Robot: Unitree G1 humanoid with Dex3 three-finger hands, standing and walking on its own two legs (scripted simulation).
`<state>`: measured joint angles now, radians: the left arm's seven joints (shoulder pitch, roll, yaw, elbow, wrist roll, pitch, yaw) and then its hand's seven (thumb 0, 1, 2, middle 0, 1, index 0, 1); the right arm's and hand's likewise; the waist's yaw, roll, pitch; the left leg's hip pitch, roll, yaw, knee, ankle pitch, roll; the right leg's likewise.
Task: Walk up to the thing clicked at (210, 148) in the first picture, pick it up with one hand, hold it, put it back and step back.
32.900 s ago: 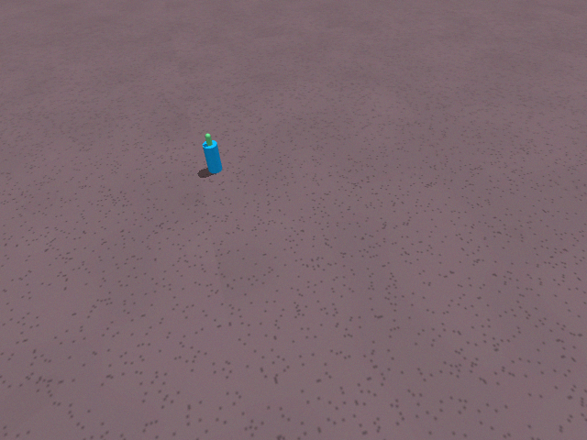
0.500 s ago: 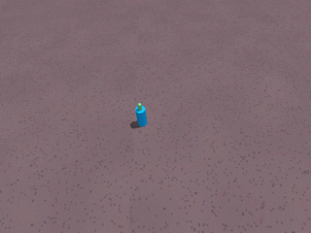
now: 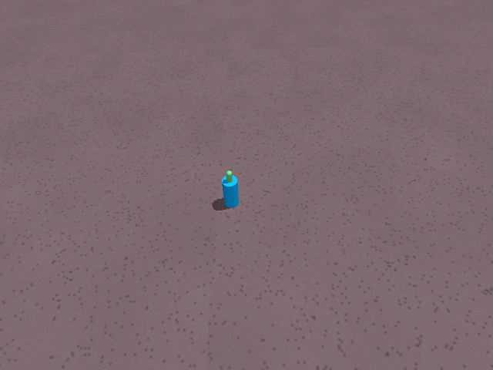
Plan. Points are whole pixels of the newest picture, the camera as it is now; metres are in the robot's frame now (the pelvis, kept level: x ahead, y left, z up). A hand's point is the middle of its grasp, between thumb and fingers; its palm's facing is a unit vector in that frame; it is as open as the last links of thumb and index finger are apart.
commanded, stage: step back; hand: left
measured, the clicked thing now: (230, 187) +1.03 +0.16 -0.65
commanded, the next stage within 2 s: stand in 0.38 s
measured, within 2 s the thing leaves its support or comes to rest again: neither
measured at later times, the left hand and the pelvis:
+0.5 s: hand out of the picture +0.14 +0.26 -0.14, palm faces -0.01 -0.94 -0.35, open 7.4 cm; pelvis +0.03 +0.01 +0.01, yaw -1 degrees
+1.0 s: hand out of the picture +0.07 +0.25 -0.14, palm faces -0.02 -0.94 -0.35, open 7.4 cm; pelvis +0.00 -0.01 +0.02, yaw -1 degrees
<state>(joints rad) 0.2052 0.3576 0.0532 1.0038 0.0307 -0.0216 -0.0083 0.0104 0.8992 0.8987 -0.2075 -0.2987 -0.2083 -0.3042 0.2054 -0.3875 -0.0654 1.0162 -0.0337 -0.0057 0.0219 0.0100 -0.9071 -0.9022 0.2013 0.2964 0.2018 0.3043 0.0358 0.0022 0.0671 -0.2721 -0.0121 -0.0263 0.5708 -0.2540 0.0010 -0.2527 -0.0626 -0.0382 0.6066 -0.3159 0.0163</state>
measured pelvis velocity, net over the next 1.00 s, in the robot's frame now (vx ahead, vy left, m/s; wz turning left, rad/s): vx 0.00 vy -0.01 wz -0.01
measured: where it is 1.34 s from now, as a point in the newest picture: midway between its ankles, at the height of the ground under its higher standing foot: outside the picture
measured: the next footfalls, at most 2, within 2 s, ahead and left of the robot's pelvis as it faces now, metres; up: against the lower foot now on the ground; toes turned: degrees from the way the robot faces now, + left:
none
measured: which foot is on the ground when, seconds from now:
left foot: down 0.00-1.00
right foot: down 0.00-1.00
